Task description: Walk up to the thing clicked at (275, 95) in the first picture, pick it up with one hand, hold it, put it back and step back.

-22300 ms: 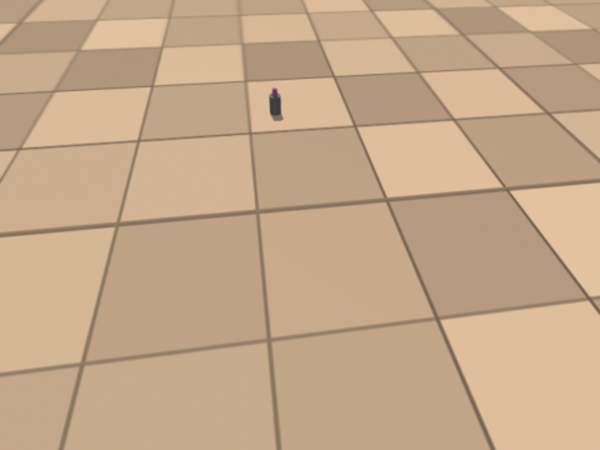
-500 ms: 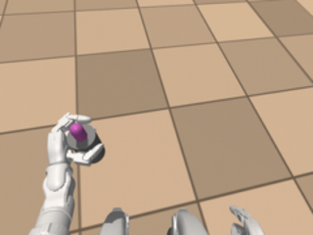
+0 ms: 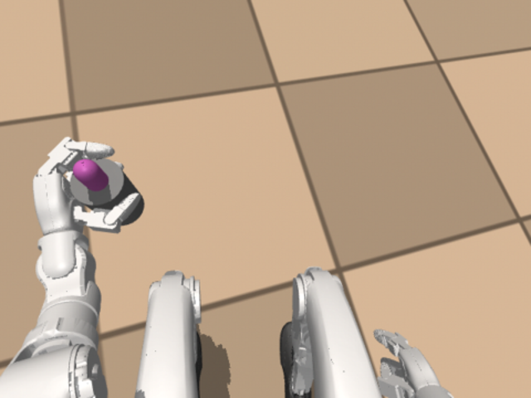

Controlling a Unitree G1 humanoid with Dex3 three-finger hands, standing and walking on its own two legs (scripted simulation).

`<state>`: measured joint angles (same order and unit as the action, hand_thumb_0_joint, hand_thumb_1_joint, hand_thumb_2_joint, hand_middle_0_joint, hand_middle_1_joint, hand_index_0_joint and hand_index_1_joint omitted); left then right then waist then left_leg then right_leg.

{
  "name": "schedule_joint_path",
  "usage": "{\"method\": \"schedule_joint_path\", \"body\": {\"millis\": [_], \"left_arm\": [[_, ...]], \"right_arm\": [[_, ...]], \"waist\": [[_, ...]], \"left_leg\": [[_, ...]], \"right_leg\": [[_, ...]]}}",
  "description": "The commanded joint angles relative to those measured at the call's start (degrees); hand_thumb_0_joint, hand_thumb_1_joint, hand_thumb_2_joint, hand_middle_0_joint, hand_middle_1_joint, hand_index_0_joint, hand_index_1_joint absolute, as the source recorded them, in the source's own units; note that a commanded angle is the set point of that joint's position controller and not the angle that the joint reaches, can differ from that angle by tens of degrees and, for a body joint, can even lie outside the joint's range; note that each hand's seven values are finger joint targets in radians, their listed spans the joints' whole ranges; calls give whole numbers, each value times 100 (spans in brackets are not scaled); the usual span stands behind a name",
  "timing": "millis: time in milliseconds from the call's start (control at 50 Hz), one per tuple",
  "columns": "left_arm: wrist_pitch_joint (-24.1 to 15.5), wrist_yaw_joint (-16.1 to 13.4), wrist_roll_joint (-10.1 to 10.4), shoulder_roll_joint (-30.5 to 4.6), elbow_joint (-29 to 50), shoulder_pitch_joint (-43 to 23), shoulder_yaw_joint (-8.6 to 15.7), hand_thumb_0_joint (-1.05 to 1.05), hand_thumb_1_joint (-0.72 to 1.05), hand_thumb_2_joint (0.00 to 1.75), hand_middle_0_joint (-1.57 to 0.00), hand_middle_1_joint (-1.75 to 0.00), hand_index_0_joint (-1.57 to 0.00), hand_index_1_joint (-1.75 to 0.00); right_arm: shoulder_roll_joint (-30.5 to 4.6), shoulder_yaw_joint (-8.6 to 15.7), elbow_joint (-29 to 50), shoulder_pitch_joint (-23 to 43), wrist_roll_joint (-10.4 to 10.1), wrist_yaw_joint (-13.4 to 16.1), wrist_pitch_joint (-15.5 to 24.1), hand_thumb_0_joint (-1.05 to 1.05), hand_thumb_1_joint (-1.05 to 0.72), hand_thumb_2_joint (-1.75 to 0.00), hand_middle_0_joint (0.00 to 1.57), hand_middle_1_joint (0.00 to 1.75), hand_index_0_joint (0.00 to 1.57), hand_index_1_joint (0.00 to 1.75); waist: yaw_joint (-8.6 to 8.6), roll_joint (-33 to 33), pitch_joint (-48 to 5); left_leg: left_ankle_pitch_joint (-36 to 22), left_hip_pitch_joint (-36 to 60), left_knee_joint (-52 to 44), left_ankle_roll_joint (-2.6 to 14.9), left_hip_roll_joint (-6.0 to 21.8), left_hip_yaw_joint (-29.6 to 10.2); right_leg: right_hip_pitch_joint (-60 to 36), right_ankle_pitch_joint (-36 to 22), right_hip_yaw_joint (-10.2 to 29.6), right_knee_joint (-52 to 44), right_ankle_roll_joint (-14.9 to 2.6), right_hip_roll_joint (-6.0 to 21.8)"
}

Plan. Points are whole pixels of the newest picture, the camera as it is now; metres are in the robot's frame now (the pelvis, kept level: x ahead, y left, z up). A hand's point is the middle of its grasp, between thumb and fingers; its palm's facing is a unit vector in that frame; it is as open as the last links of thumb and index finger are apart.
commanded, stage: crouch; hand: left
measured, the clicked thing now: (105, 189) +0.42 +0.23 -0.05
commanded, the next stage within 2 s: lower in 0.92 s
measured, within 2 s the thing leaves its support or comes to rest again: neither
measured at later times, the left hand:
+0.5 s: hand (124, 210) +0.43 +0.24 -0.20, palm faces +0.24 -0.97 -0.01, open 9.6 cm
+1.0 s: hand (130, 219) +0.43 +0.25 -0.27, palm faces +0.23 -0.97 -0.02, open 9.5 cm
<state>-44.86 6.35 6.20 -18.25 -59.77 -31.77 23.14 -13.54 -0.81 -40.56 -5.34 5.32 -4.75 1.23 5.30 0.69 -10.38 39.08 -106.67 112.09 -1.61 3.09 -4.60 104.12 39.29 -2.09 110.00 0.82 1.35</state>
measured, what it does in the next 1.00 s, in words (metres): lowers itself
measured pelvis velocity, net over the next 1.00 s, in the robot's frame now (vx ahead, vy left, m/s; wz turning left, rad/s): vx -0.02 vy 0.01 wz -0.10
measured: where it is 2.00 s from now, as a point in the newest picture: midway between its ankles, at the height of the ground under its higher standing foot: (242, 387)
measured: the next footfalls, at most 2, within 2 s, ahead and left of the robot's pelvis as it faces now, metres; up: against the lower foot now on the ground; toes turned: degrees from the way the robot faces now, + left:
none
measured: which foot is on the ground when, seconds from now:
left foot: down 0.00-1.00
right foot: down 0.00-1.00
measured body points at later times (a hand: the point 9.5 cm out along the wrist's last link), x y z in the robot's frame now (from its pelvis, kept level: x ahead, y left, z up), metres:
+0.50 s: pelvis -0.02 +0.00 -0.14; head +0.19 +0.05 +0.26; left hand +0.41 +0.29 -0.19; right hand +0.07 -0.27 -0.25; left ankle +0.07 +0.13 -0.44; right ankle +0.07 -0.13 -0.44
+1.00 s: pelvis -0.02 +0.01 -0.17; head +0.21 +0.08 +0.21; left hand +0.41 +0.30 -0.26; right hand +0.08 -0.28 -0.27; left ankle +0.07 +0.13 -0.44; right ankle +0.07 -0.13 -0.44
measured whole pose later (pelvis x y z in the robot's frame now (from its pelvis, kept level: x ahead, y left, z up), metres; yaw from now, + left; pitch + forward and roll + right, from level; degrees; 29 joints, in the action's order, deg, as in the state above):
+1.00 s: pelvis -0.02 +0.01 -0.17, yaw -6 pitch +25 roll -9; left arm -47.1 8.7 5.8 -30.9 -64.8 -35.8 32.3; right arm -18.0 -10.1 -40.4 -0.1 11.3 -7.1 -1.7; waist 10.2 5.1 4.1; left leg 40.4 -130.6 144.8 -2.4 1.3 -12.7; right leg 125.2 39.0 -5.8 138.4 2.5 -0.5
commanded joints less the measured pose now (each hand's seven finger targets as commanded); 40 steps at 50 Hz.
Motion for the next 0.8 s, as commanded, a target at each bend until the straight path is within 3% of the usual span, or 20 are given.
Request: {"method": "schedule_joint_path", "body": {"millis": [0,40,60,80,100,120,180,300,340,420,440,500,640,740,760,780], "left_arm": [[-672,60,-9,-1355,1099,-2009,358,0,26,133,-131,-145,-132,-146],[-693,74,50,-1507,1065,-2183,521,0,21,134,-132,-145,-132,-147],[-709,108,37,-1437,1106,-2340,411,0,19,133,-132,-145,-132,-147],[-722,99,29,-1618,1060,-2402,518,0,18,132,-129,-142,-129,-144],[-727,100,15,-1890,1004,-2330,720,0,18,131,-128,-141,-128,-143],[-700,142,-32,-1813,883,-2341,623,0,19,131,-128,-141,-128,-143],[-692,232,-35,-1949,1018,-2594,691,0,19,128,-126,-138,-126,-140],[-617,269,28,-2258,886,-2724,877,0,20,123,-122,-133,-122,-134],[-584,302,34,-2101,711,-2532,834,0,23,124,-122,-133,-122,-134],[-569,297,17,-2179,605,-2373,887,0,23,124,-122,-134,-122,-135],[-557,298,8,-2283,553,-2308,1001,0,24,125,-122,-134,-122,-135],[-580,299,6,-2419,764,-2376,1007,0,24,125,-122,-134,-122,-135],[-649,304,-27,-2501,886,-2266,982,0,29,125,-122,-134,-122,-135],[-692,268,31,-2536,961,-2158,1026,0,27,124,-121,-133,-121,-134],[-708,278,51,-2423,914,-2173,928,0,27,124,-123,-135,-123,-135],[-718,276,32,-2514,874,-2129,1001,0,28,125,-122,-135,-123,-136]], "right_arm": [[-1216,355,286,-599,68,42,66,0,-92,-91,20,30,20,30],[-1249,331,279,-625,79,20,61,0,-92,-91,20,30,20,30],[-1256,326,281,-611,92,12,57,0,-92,-91,20,30,20,30],[-1255,296,239,-644,109,15,59,0,-92,-92,20,30,20,30],[-1280,291,258,-582,98,36,49,0,-92,-91,20,30,20,30],[-1290,279,218,-563,115,32,52,0,-93,-92,20,30,20,30],[-1373,259,181,-603,140,28,18,0,-92,-92,20,30,20,30],[-1457,119,155,-549,199,51,-13,0,-92,-91,20,30,20,30],[-1492,93,166,-536,213,45,-23,0,-91,-91,20,30,20,30],[-1576,7,145,-481,260,26,-73,0,-92,-91,20,30,20,30],[-1620,-2,132,-496,278,18,-78,0,-91,-91,20,30,20,30],[-1676,-53,104,-491,317,8,-126,0,-92,-91,20,30,20,30],[-1776,-177,115,-430,442,-46,-196,0,-92,-91,20,30,20,30],[-1873,-266,100,-372,503,-80,-238,0,-92,-91,20,30,20,30],[-1868,-286,107,-341,509,-86,-259,0,-92,-91,20,30,20,30],[-1905,-301,99,-357,534,-90,-259,0,-92,-91,20,30,20,30]], "waist": [[41,-1030,-3402],[68,-983,-3622],[148,-1096,-3610],[162,-1026,-3609],[54,-958,-3560],[132,-1009,-3504],[170,-1243,-3592],[281,-926,-3345],[273,-963,-3232],[288,-1069,-2918],[292,-1070,-2945],[290,-1225,-2995],[446,-1365,-2936],[425,-1589,-2811],[509,-1579,-2742],[534,-1565,-2704]], "left_leg": [[-1030,2192,-929,153,-188,113],[-1049,1987,-598,183,-205,199],[-938,1910,-542,174,-212,202],[-843,1649,-374,183,-219,258],[-659,1444,-311,200,-237,298],[-685,1461,-185,204,-218,305],[-561,1340,-5,180,-213,288],[-265,468,605,259,-234,336],[-344,518,676,229,-222,291],[-295,304,845,208,-211,208],[-410,314,898,199,-209,185],[-621,319,1044,175,-188,155],[-663,242,1341,166,-159,28],[-902,400,1412,103,-139,-71],[-866,365,1447,106,-141,-93],[-917,343,1498,115,-141,-105]], "right_leg": [[-962,-1045,-242,-585,-336,-210],[-945,-1082,-228,-408,-312,-218],[-836,-1020,-241,-317,-315,-208],[-963,-958,-221,-253,-292,-215],[-911,-814,-203,-215,-281,-214],[-720,-854,-224,-98,-278,-213],[-523,-778,-278,200,-294,-211],[-488,-604,-298,448,-213,-247],[-285,-657,-390,628,-231,-266],[28,-646,-496,871,-244,-285],[3,-750,-521,942,-244,-292],[27,-940,-547,1120,-256,-315],[41,-1067,-641,1309,-230,-339],[209,-1223,-743,1511,-257,-352],[257,-1209,-757,1514,-254,-358],[207,-1280,-765,1522,-239,-356]]}}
